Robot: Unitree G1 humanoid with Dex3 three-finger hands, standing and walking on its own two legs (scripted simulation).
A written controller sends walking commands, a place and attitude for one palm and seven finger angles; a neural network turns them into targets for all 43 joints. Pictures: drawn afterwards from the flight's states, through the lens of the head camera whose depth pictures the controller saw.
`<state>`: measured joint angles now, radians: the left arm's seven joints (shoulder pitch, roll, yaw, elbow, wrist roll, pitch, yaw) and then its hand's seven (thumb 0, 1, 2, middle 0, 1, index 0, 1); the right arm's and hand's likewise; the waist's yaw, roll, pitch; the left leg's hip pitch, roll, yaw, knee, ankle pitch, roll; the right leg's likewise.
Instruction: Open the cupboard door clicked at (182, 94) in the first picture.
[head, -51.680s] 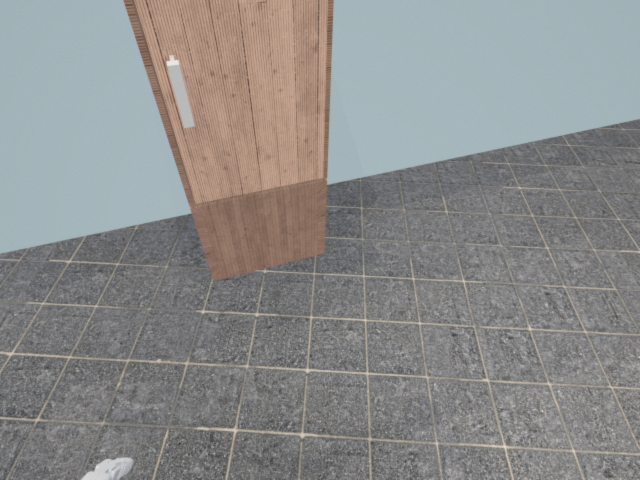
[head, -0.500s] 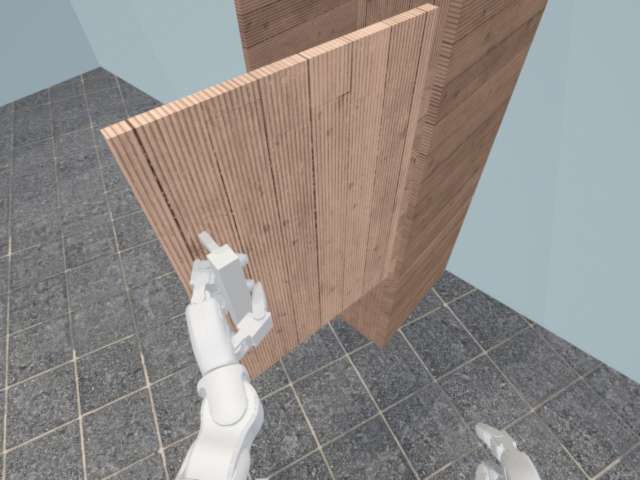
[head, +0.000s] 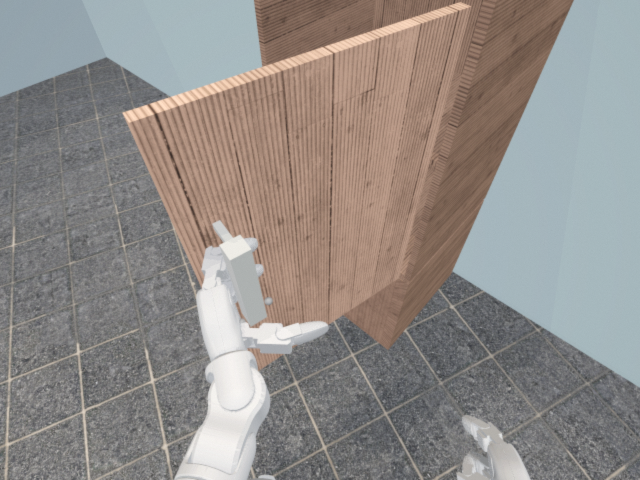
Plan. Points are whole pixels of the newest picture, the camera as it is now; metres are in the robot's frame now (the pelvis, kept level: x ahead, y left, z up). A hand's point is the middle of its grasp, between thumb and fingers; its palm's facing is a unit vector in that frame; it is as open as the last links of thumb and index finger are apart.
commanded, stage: open thumb and fingers to let go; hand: left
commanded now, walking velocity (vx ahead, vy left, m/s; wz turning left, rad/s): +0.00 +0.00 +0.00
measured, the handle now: (238, 274) +0.35 +0.13 +0.07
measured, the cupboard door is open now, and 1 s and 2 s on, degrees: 78 83 82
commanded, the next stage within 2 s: slide the hand sideways off the handle in 0.24 s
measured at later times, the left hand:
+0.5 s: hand (269, 344) +0.26 +0.08 +0.06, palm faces -0.07 -0.99 -0.13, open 15.6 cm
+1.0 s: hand (245, 372) +0.23 +0.10 +0.07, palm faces -0.07 -1.00 -0.03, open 16.2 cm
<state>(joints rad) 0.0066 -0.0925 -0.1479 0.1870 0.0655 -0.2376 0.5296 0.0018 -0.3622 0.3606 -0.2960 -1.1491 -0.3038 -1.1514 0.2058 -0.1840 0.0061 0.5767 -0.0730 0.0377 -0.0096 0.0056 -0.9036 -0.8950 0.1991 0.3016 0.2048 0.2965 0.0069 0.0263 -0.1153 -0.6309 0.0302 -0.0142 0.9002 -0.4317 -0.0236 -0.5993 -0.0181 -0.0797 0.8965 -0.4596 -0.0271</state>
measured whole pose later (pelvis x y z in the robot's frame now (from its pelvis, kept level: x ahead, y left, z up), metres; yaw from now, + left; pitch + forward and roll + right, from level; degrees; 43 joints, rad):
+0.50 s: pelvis -0.02 +0.01 +0.00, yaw +0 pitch +7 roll -1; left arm 0.08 0.10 -0.21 0.11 0.04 -0.28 0.14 -0.01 -0.49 0.30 -0.31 -0.48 -0.24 -0.48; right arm 0.21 -0.20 0.03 0.54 -0.04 0.02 -0.02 0.01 -0.90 -0.89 0.20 0.30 0.21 0.30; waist 0.00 0.03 -0.09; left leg -0.64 0.02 -0.01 0.94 -0.43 -0.01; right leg -0.60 -0.03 -0.08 0.92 -0.45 -0.02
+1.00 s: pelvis -0.02 +0.00 +0.00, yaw -1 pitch +7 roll +0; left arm 0.25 0.12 -0.11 -0.03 -0.10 -0.28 -0.01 -0.01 -0.50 0.30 -0.19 -0.32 -0.18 -0.32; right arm 0.24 -0.22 0.04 0.49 0.00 -0.05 -0.02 0.01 -0.90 -0.90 0.20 0.30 0.20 0.30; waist 0.00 0.04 -0.08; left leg -0.63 0.03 0.00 0.93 -0.42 -0.02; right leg -0.60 -0.01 -0.07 0.93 -0.44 -0.03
